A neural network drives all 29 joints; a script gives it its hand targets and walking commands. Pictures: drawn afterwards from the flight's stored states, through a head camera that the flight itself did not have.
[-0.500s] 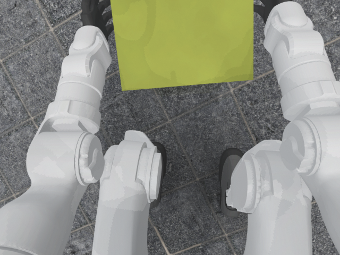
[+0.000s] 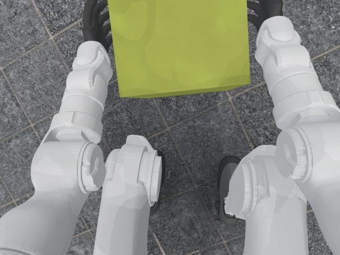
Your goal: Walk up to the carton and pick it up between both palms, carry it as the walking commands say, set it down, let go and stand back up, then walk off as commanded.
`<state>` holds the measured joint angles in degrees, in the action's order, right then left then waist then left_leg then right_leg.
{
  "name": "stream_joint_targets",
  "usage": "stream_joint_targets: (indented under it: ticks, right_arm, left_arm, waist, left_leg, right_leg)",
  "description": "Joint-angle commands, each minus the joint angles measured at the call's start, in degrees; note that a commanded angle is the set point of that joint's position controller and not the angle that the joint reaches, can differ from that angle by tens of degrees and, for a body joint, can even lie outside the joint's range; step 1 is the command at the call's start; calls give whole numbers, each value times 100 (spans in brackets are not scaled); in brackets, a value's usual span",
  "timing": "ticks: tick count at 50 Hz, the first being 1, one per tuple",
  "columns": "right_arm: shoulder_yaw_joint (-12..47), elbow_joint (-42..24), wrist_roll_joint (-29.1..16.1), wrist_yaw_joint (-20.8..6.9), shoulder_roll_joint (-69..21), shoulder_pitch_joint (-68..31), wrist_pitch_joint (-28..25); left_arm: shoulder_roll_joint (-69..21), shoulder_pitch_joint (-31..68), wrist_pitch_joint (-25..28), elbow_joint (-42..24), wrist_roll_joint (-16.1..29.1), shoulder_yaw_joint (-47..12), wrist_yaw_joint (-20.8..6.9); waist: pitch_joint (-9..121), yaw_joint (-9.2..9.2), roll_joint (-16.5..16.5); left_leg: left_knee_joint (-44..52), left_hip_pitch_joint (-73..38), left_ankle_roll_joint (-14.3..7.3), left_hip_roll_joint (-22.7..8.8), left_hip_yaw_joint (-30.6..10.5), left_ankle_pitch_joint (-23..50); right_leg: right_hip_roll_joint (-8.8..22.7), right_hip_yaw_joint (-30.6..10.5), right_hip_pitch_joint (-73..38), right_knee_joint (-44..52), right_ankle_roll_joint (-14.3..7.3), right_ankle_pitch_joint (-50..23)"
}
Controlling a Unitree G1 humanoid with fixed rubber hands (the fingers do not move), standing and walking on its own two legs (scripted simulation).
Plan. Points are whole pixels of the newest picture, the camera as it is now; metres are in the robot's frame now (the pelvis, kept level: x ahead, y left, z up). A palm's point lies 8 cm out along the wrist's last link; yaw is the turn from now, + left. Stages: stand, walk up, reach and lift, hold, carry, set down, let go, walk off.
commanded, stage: set down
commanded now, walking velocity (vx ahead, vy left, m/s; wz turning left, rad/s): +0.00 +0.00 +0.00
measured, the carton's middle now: (179, 28) +0.55 +0.04 -0.23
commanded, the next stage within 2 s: none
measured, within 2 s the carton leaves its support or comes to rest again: neither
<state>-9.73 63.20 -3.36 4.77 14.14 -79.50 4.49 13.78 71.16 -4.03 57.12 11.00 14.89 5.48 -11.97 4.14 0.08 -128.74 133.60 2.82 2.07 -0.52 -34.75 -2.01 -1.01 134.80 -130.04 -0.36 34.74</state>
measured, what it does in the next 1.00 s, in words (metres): stands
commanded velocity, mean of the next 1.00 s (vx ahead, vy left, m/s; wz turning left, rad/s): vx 0.00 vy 0.00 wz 0.00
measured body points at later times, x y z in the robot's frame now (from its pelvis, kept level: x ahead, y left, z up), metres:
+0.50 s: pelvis -0.01 +0.00 +0.00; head +0.34 -0.01 +0.28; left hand +0.50 +0.20 -0.16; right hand +0.54 -0.13 -0.17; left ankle +0.10 +0.13 -0.32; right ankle +0.10 -0.11 -0.32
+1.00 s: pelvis -0.03 +0.01 +0.01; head +0.35 +0.01 +0.25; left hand +0.48 +0.24 -0.17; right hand +0.54 -0.17 -0.18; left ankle +0.10 +0.13 -0.32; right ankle +0.10 -0.11 -0.32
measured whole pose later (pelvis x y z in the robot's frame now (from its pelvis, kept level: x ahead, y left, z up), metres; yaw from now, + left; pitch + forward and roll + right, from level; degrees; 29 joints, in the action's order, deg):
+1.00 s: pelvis -0.03 +0.01 +0.01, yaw -1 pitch +30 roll +1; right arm 1.2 58.2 -16.0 5.2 28.0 -81.3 6.0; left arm 19.7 71.1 -5.0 48.4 16.4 8.6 8.1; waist -30.0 5.3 0.2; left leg -128.0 125.4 2.0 1.5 -0.5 -32.3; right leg -2.8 -1.1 126.3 -128.5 0.7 31.9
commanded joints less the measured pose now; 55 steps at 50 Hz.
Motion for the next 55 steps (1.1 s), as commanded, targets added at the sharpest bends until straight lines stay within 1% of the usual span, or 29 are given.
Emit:
stream_joint_targets:
  ticks: [1,2,3,4,7,8,10,12,14,18,20,21,24,26,27,30,31,32,33,35,36,39,41,42,48,49,50,51,55]
  right_arm:
    - [1823,-330,-37,-1233,-5194,-1245,88]
    - [1834,-314,-129,-1256,-5239,-1386,112]
    - [1905,-527,-98,-1208,-4957,-1660,43]
    - [1874,-356,-178,-1208,-5035,-1700,52]
    - [1773,-330,-201,-1122,-4670,-1744,-20]
    - [1610,-125,-29,-1072,-4791,-1598,16]
    - [1502,-329,-91,-1077,-4470,-1736,-34]
    - [1519,-219,38,-1011,-4154,-1590,-57]
    - [1469,-110,-112,-967,-4163,-1512,-43]
    - [1167,-155,-237,-541,-1826,-1317,-262]
    - [963,-83,-258,-251,-819,-884,-371]
    - [1156,-44,-515,-142,-560,-745,-404]
    - [811,-226,-409,261,525,-513,-516]
    - [950,-569,-736,317,575,-737,-580]
    - [794,-1179,-741,364,1011,-994,-652]
    - [1183,-1050,-1294,286,795,-1131,-620]
    - [1116,-1353,-1279,230,844,-1278,-593]
    - [1308,-1513,-1448,204,890,-1426,-553]
    - [1322,-1347,-1370,200,760,-1487,-494]
    - [1209,-1398,-1492,200,1332,-1752,-333]
    - [1350,-1648,-1717,154,1294,-2024,-272]
    - [1264,-1654,-1775,103,1606,-2178,-157]
    - [1148,-2013,-1675,68,1698,-2420,-200]
    - [1168,-1648,-1503,64,1759,-2347,-204]
    - [729,-1490,-1200,88,2169,-1794,-103]
    - [628,-1327,-1060,78,2128,-1491,-87]
    - [659,-1427,-1201,70,2130,-1456,-37]
    - [582,-1493,-1099,69,2127,-1239,-28]
    - [697,-2722,-1346,85,2140,-1422,198]
  left_arm:
    - [-5498,2650,-101,-790,38,-2084,-1351]
    - [-5445,2390,-151,-459,-48,-1993,-1323]
    - [-5369,2503,-132,-572,24,-1999,-1342]
    - [-5205,2486,-113,-368,-54,-1945,-1264]
    - [-5060,2753,-42,-505,51,-2033,-1214]
    - [-5290,2574,-54,-338,36,-1928,-1226]
    - [-4917,2777,-8,-414,59,-1901,-1178]
    - [-4833,2726,6,-485,-5,-1785,-1146]
    - [-4140,2477,139,-417,-53,-1649,-998]
    - [-2389,1730,282,-3,-174,-1053,-504]
    - [-1364,1344,457,12,133,-1031,-213]
    - [-960,1274,520,-57,160,-1046,-110]
    - [-114,677,599,20,298,-803,210]
    - [100,690,697,-242,329,-755,267]
    - [656,571,749,-524,302,-503,347]
    - [891,1027,782,-1014,393,-485,374]
    - [931,1269,737,-1377,595,-697,343]
    - [843,1228,675,-1427,606,-737,292]
    - [652,1595,650,-1617,861,-1022,234]
    - [1253,1679,474,-1545,758,-839,269]
    - [1347,1869,447,-1971,673,-792,275]
    - [1521,1908,335,-2293,654,-695,286]
    - [1395,2132,316,-2760,709,-701,312]
    - [1415,2172,257,-2096,762,-657,278]
    - [1513,1403,149,-1784,508,-384,270]
    - [1583,1134,139,-1761,406,-315,294]
    - [1577,1227,82,-2001,325,-305,327]
    - [1294,773,25,-1722,475,-528,300]
    - [1516,975,-230,-2971,400,-152,411]
  waist:
    - [6056,-228,-168]
    - [5783,17,-73]
    - [5954,-206,-357]
    - [5998,-23,-277]
    - [6116,-108,-123]
    - [5952,-397,-284]
    - [5881,-308,71]
    - [5849,-369,-207]
    - [5933,-68,-240]
    - [5883,21,-195]
    - [5960,-189,-310]
    - [6145,14,-159]
    - [6416,-179,-382]
    - [6820,142,-192]
    - [7158,132,-559]
    - [7705,426,-701]
    - [7982,192,-777]
    - [8232,424,-449]
    - [8154,153,-563]
    - [8474,280,-217]
    - [8516,584,61]
    - [8220,797,19]
    - [8083,617,-221]
    - [7728,434,-406]
    - [8176,474,-330]
    - [8356,223,-405]
    - [8708,428,-96]
    - [8612,207,-142]
    - [9994,587,-484]
  left_leg:
    - [931,-2958,44,390,432,2654]
    - [1040,-2924,10,397,478,2509]
    - [997,-2820,-16,396,384,2405]
    - [1031,-2957,-11,365,402,2451]
    - [1060,-3162,9,346,357,2470]
    - [1044,-2895,-15,400,434,2327]
    - [1013,-3036,-23,366,465,2373]
    - [993,-2786,33,372,471,2278]
    - [1125,-3044,14,391,493,2204]
    - [1200,-3268,113,189,453,2320]
    - [1246,-3456,28,211,360,2288]
    - [1308,-3534,87,167,480,2288]
    - [1330,-3431,54,135,276,2454]
    - [1279,-3603,10,135,271,2757]
    - [1258,-3603,-26,58,198,2885]
    - [1313,-3506,-20,-7,264,3079]
    - [1321,-3697,-121,-20,143,3001]
    - [1278,-3836,-70,-44,261,2894]
    - [1346,-3892,-111,-20,226,2698]
    - [1345,-4584,-87,-155,250,2612]
    - [1228,-4619,-83,-178,351,2388]
    - [1277,-4852,-118,-194,348,2787]
    - [1341,-4629,-156,-217,278,2411]
    - [1268,-4457,-149,-190,370,2176]
    - [1272,-4737,-66,-171,397,2332]
    - [1319,-4870,-57,-74,359,2521]
    - [1349,-5377,-44,-128,334,2871]
    - [1397,-5539,-76,-66,295,2944]
    - [1568,-5897,-112,39,454,3242]
  right_leg:
    - [-540,140,-3350,1096,-126,-2625]
    - [-496,167,-3312,1133,-64,-2517]
    - [-487,255,-3367,1119,-49,-2383]
    - [-429,220,-3365,1055,-40,-2420]
    - [-460,308,-3311,960,-19,-2374]
    - [-471,228,-3537,1147,-49,-2274]
    - [-471,292,-3129,1000,-25,-2217]
    - [-445,226,-3462,1098,-74,-2248]
    - [-445,235,-3402,1128,-7,-2074]
    - [-311,148,-3566,1171,53,-2152]
    - [-275,258,-3527,1167,111,-2034]
    - [-238,154,-3918,1286,76,-2043]
    - [-197,122,-4023,1314,104,-2209]
    - [-195,-57,-4200,1334,58,-2500]
    - [-191,9,-4362,1270,121,-2708]
    - [-125,-91,-5039,1130,2,-3322]
    - [-108,87,-4969,1023,20,-3225]
    - [-55,-90,-5078,1181,-39,-3013]
    - [-75,78,-4849,1249,-70,-2595]
    - [1,100,-4859,1254,-39,-2193]
    - [-2,-43,-4833,1282,-86,-1865]
    - [-34,79,-4759,1087,-26,-2003]
    - [20,89,-4599,1239,-110,-1786]
    - [3,128,-4603,1239,-105,-1580]
    - [57,159,-5051,1141,-15,-1849]
    - [-64,293,-5019,1102,-37,-2076]
    - [-14,236,-5152,1079,-54,-2264]
    - [-124,364,-4902,1145,-17,-2112]
    - [-128,317,-6173,1295,-35,-2798]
